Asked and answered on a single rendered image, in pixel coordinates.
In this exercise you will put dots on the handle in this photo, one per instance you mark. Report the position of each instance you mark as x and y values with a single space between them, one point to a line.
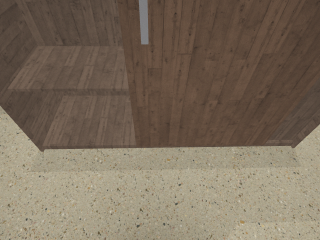
143 14

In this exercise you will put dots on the wardrobe door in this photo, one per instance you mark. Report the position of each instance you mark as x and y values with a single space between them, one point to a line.
304 112
218 72

